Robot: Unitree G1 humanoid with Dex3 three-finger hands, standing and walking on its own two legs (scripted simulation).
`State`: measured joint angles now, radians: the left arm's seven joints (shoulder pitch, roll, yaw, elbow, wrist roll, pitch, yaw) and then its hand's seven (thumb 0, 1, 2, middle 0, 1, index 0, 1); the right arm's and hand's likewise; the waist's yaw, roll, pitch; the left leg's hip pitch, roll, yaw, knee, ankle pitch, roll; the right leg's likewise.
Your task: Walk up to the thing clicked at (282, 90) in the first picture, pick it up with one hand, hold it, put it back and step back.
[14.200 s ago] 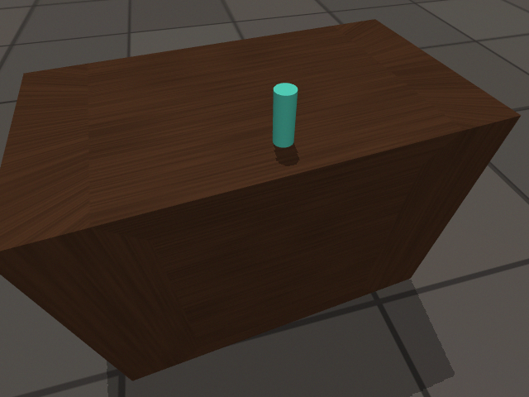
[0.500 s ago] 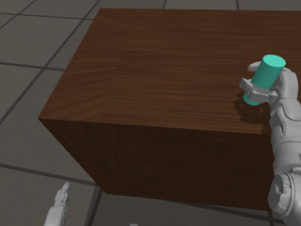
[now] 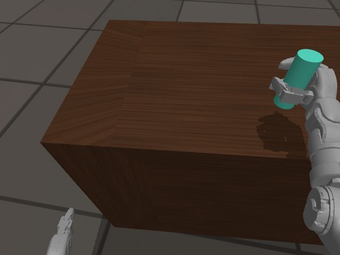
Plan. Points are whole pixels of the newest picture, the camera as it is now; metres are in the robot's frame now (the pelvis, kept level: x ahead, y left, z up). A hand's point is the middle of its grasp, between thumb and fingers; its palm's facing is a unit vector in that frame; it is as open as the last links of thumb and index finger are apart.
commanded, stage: settle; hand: right
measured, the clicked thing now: (295, 81) +0.47 -0.22 +0.17
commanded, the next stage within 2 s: lift in 0.32 s
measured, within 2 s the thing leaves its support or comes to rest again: neither
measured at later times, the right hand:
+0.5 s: hand (296, 74) +0.47 -0.21 +0.19, palm faces +0.13 +0.99 +0.02, open 6.2 cm
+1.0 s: hand (317, 66) +0.41 -0.20 +0.25, palm faces +0.11 +0.99 -0.02, open 6.2 cm
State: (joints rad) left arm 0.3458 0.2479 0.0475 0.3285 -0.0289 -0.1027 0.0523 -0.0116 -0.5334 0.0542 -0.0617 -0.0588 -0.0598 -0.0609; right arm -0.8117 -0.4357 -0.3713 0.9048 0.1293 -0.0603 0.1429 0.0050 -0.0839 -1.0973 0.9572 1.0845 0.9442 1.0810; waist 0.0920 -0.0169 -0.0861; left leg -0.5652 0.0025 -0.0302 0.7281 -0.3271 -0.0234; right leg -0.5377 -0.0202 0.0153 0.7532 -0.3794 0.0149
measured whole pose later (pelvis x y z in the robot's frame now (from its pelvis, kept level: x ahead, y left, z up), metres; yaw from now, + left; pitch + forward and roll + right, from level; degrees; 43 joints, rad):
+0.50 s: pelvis +0.00 +0.00 +0.01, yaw +0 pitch +8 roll +1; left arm 0.33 0.24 0.04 0.38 -0.03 -0.12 0.06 -0.01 -0.54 0.05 -0.06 -0.06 -0.05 -0.06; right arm -0.86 -0.45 -0.36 0.92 0.13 0.00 0.15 0.00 -0.09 -1.10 0.96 1.09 0.94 1.08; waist 0.08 -0.02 -0.08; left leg -0.50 0.00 -0.04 0.66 -0.29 -0.03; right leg -0.48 -0.02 0.01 0.70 -0.35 0.01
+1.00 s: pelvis +0.00 +0.00 +0.02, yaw +0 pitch +3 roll +0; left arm 0.34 0.24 0.05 0.44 -0.03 -0.13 0.05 -0.01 -0.52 0.04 -0.05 -0.06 -0.05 -0.05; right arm -0.67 -0.37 -0.32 0.48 0.18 0.25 0.13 0.01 -0.09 -1.10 0.96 1.08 0.94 1.07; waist 0.01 -0.06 -0.10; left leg -0.37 0.01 -0.03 0.60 -0.28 -0.02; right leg -0.34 -0.01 0.02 0.62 -0.32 0.01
